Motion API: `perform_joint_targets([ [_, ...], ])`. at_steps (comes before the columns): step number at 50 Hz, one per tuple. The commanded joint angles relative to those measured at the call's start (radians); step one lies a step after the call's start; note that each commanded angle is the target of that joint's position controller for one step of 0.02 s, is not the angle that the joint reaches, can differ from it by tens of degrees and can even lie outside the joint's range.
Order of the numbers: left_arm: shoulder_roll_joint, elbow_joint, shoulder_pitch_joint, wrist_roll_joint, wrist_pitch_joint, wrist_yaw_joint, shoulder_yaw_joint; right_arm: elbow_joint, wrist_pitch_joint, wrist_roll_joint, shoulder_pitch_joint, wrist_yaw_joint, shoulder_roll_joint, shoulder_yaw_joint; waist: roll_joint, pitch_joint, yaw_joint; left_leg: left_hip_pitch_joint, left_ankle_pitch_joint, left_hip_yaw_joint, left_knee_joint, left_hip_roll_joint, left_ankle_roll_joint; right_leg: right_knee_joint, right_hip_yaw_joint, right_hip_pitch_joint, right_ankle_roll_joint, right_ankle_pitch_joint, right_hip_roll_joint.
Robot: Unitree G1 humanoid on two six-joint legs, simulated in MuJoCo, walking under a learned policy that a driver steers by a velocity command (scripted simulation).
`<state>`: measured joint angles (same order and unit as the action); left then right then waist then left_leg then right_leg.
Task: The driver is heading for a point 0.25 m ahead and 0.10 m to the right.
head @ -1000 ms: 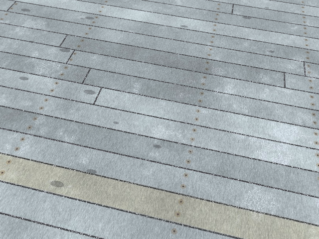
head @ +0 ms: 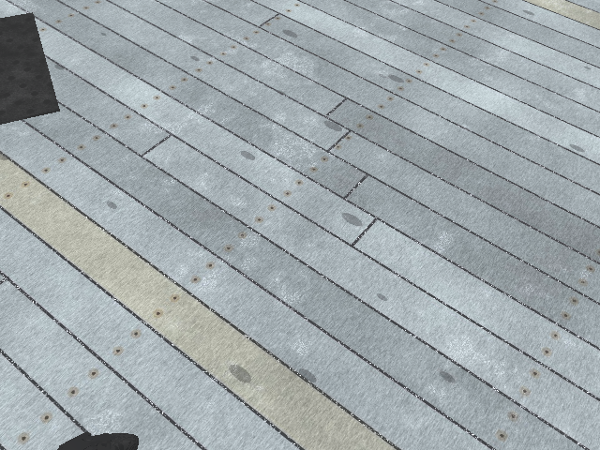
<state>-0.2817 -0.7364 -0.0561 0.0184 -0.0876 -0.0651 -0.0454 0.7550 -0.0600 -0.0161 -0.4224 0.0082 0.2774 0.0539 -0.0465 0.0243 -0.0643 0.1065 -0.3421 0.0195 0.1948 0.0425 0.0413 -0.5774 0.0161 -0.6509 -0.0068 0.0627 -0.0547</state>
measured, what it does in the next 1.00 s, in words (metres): walks ahead: right foot, then left foot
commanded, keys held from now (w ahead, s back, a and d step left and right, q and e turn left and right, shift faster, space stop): w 0.04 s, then no key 0.96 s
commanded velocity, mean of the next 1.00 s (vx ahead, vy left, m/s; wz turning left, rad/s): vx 0.13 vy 0.00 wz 0.02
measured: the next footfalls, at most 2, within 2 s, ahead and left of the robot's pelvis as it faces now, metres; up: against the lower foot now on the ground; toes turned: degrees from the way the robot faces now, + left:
right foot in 0.10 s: +0.25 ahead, -0.12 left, +0.00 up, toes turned -2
left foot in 0.50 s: +0.30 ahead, +0.12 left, +0.00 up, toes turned +0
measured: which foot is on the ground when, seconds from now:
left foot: down 0.00-0.12, up 0.14-0.48, down 0.50-1.00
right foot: up 0.00-0.08, down 0.10-1.00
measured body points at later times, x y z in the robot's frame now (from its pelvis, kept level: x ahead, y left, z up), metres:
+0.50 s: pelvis +0.20 -0.02 +0.00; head +0.21 -0.02 +0.45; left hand +0.31 +0.24 -0.12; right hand +0.33 -0.29 -0.11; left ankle +0.26 +0.12 -0.73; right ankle +0.21 -0.12 -0.74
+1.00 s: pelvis +0.25 +0.00 +0.00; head +0.26 +0.00 +0.45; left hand +0.33 +0.27 -0.14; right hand +0.37 -0.26 -0.12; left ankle +0.26 +0.12 -0.74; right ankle +0.21 -0.12 -0.74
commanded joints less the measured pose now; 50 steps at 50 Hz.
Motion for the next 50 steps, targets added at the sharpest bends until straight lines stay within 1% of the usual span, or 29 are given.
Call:
perform_joint_targets([
  [1,-0.083,0.114,0.141,0.001,-0.028,-0.012,-0.016,-0.024,-0.004,-0.008,-0.016,0.009,0.178,0.050,0.145,0.089,0.010,-0.025,0.496,0.102,0.003,-0.292,0.131,0.062,0.005,-0.018,-0.041,-0.044,0.017],
  [2,-0.097,0.111,0.112,-0.001,-0.027,-0.010,-0.022,-0.022,-0.001,-0.005,-0.008,0.011,0.189,0.052,0.160,0.060,0.030,-0.005,0.641,0.097,0.051,-0.291,0.121,0.066,0.020,0.038,-0.057,-0.083,0.039],
  [3,-0.120,0.099,0.054,-0.009,-0.026,-0.003,-0.034,-0.021,0.005,0.000,0.000,0.014,0.198,0.054,0.182,0.006,0.062,0.014,0.873,0.086,0.146,-0.273,0.104,0.060,0.050,0.131,-0.075,-0.123,0.079],
  [4,-0.153,0.068,-0.078,-0.018,-0.024,0.008,-0.052,-0.021,0.014,0.003,0.016,0.017,0.196,0.049,0.183,-0.089,0.137,-0.010,1.053,0.053,0.326,-0.229,0.073,0.086,0.082,0.322,-0.106,-0.078,0.114],
  [5,-0.196,0.040,-0.225,-0.032,-0.024,0.020,-0.062,-0.034,0.014,0.013,0.010,0.021,0.169,0.036,0.158,-0.219,0.196,-0.175,0.928,0.043,0.553,-0.184,0.029,0.044,-0.005,0.624,-0.157,0.117,0.015],
  [6,-0.292,0.021,-0.346,-0.065,-0.022,0.027,-0.081,-0.054,0.001,0.016,-0.122,0.012,0.053,0.002,-0.113,-0.425,0.155,-0.583,0.311,0.022,1.039,-0.011,-0.061,0.030,-0.464,1.068,-0.357,0.255,-0.308],
  [7,-0.208,0.011,-0.365,-0.042,-0.018,0.022,-0.061,-0.005,-0.013,0.009,-0.143,0.008,0.102,0.008,-0.163,-0.572,0.176,-0.642,-0.289,0.194,1.199,0.076,-0.067,0.138,-0.688,1.110,-0.399,0.358,-0.378],
  [8,-0.174,0.024,-0.273,-0.023,-0.010,0.025,-0.047,-0.025,-0.013,-0.023,-0.044,0.002,0.170,0.030,-0.112,-0.400,0.163,-0.710,-0.271,0.201,1.231,0.008,-0.064,0.148,-0.499,0.960,-0.342,0.339,-0.335],
  [9,-0.137,0.028,-0.201,-0.016,-0.005,0.028,-0.036,-0.045,-0.011,-0.019,0.029,0.004,0.169,0.024,-0.041,-0.259,0.135,-0.729,-0.221,0.137,1.165,-0.052,-0.061,0.165,-0.359,0.803,-0.298,0.359,-0.286],
  [10,-0.107,0.024,-0.147,-0.014,-0.002,0.030,-0.025,-0.050,-0.006,0.001,0.071,0.009,0.157,0.024,0.017,-0.163,0.102,-0.713,-0.176,0.089,1.085,-0.091,-0.066,0.197,-0.281,0.650,-0.273,0.377,-0.238],
  [11,-0.088,0.026,-0.110,-0.026,-0.004,0.028,-0.016,-0.048,0.010,0.011,0.071,0.016,0.148,0.028,0.027,-0.116,0.066,-0.634,-0.131,0.070,1.028,-0.119,-0.064,0.255,-0.224,0.512,-0.254,0.357,-0.201],
  [12,-0.098,0.020,-0.086,-0.039,-0.009,0.025,-0.018,-0.038,0.027,0.009,0.025,0.019,0.119,0.023,-0.024,-0.109,0.034,-0.546,-0.103,0.066,0.996,-0.123,-0.077,0.284,-0.196,0.411,-0.274,0.395,-0.202],
  [13,-0.092,0.013,-0.056,-0.042,-0.016,0.022,-0.016,-0.025,0.041,0.010,-0.011,0.023,0.086,0.014,-0.038,-0.103,0.012,-0.498,-0.088,0.059,0.924,-0.131,-0.090,0.302,-0.152,0.351,-0.280,0.436,-0.188],
  [15,-0.101,-0.004,-0.025,-0.045,-0.020,0.025,-0.019,-0.028,0.049,0.017,0.000,0.034,0.067,0.009,-0.049,-0.112,-0.003,-0.451,-0.030,0.038,0.768,-0.128,-0.098,0.312,-0.079,0.314,-0.262,0.470,-0.153],
  [16,-0.110,-0.012,-0.022,-0.039,-0.018,0.029,-0.021,-0.037,0.050,0.023,0.025,0.036,0.061,0.004,-0.053,-0.126,0.004,-0.440,0.029,0.036,0.695,-0.134,-0.098,0.310,-0.065,0.326,-0.255,0.465,-0.152],
  [19,-0.124,-0.037,-0.042,-0.034,0.004,0.039,-0.023,-0.044,0.059,0.020,0.094,0.032,0.070,0.006,-0.042,-0.148,0.036,-0.400,0.165,0.032,0.565,-0.134,-0.095,0.326,-0.061,0.352,-0.235,0.246,-0.153],
  [21,-0.129,-0.054,-0.054,-0.035,0.021,0.041,-0.021,-0.055,0.065,0.018,0.146,0.031,0.087,0.013,-0.034,-0.115,0.057,-0.389,0.169,0.033,0.500,-0.130,-0.086,0.337,-0.090,0.345,-0.227,0.010,-0.158],
  [23,-0.117,-0.064,-0.046,-0.026,0.035,0.042,-0.013,-0.061,0.065,0.024,0.169,0.030,0.085,0.018,-0.031,-0.081,0.050,-0.345,0.184,0.018,0.385,-0.114,-0.069,0.315,-0.111,0.334,-0.200,-0.191,-0.145],
  [24,-0.096,-0.067,-0.043,-0.020,0.039,0.042,-0.004,-0.056,0.063,0.031,0.163,0.030,0.082,0.019,-0.023,-0.071,0.039,-0.293,0.214,0.006,0.306,-0.102,-0.058,0.286,-0.112,0.322,-0.170,-0.260,-0.121],
  [25,-0.063,-0.080,-0.072,-0.022,0.040,0.042,0.010,-0.063,0.059,0.039,0.169,0.032,0.097,0.022,0.001,-0.060,0.039,-0.248,0.295,0.040,0.229,-0.126,-0.042,0.248,-0.105,0.311,-0.119,-0.309,-0.085],
  [26,-0.039,-0.083,-0.104,-0.038,0.038,0.043,0.019,-0.078,0.055,0.040,0.172,0.037,0.142,0.029,0.071,-0.070,0.065,-0.214,0.450,0.127,0.208,-0.209,-0.015,0.169,-0.070,0.298,-0.066,-0.360,-0.030],
  [27,-0.014,-0.096,-0.213,-0.041,0.036,0.043,0.021,-0.075,0.058,0.034,0.232,0.041,0.181,0.035,0.223,-0.080,0.163,-0.255,0.360,0.174,0.218,-0.248,0.043,0.159,-0.003,0.308,-0.028,-0.422,0.045],
  [28,-0.035,-0.103,-0.169,-0.044,0.044,0.049,0.023,-0.077,0.057,0.031,0.250,0.029,0.103,0.022,0.220,-0.082,0.123,-0.341,0.176,0.147,0.196,-0.200,0.033,0.154,0.008,0.403,-0.008,-0.366,0.040],
  [29,-0.072,-0.101,-0.129,-0.037,0.053,0.053,0.014,-0.077,0.054,0.036,0.252,0.021,0.071,0.014,0.180,-0.046,0.101,-0.367,0.122,0.116,0.196,-0.161,0.002,0.150,0.006,0.398,-0.009,-0.346,0.037],
  [30,-0.073,-0.105,-0.114,-0.032,0.061,0.059,0.013,-0.073,0.050,0.039,0.253,0.017,0.078,0.014,0.155,-0.039,0.096,-0.365,0.161,0.097,0.211,-0.143,-0.017,0.144,0.000,0.397,-0.016,-0.324,0.028],
  [32,-0.078,-0.110,-0.116,-0.035,0.070,0.064,0.012,-0.060,0.036,0.031,0.231,0.016,0.086,0.015,0.138,-0.048,0.089,-0.329,0.271,0.081,0.246,-0.133,-0.023,0.142,-0.015,0.395,-0.019,-0.268,0.017],
  [37,-0.075,-0.140,-0.102,-0.022,0.068,0.067,0.010,-0.038,0.034,0.025,0.218,0.021,0.082,0.015,0.084,-0.092,0.073,-0.254,0.472,0.060,0.306,-0.123,-0.011,0.115,-0.019,0.419,-0.012,-0.137,0.006],
  [42,-0.076,-0.179,-0.103,-0.019,0.081,0.073,0.007,-0.015,0.042,0.023,0.236,0.020,0.075,0.016,0.053,-0.081,0.077,-0.247,0.493,0.048,0.309,-0.113,-0.008,0.114,-0.019,0.439,-0.006,-0.110,0.004],
  [50,-0.084,-0.236,-0.103,-0.019,0.092,0.086,0.004,0.051,0.050,0.023,0.254,0.023,0.070,0.019,0.049,-0.053,0.081,-0.250,0.438,0.031,0.286,-0.098,-0.010,0.133,-0.021,0.457,-0.003,-0.129,0.002],
])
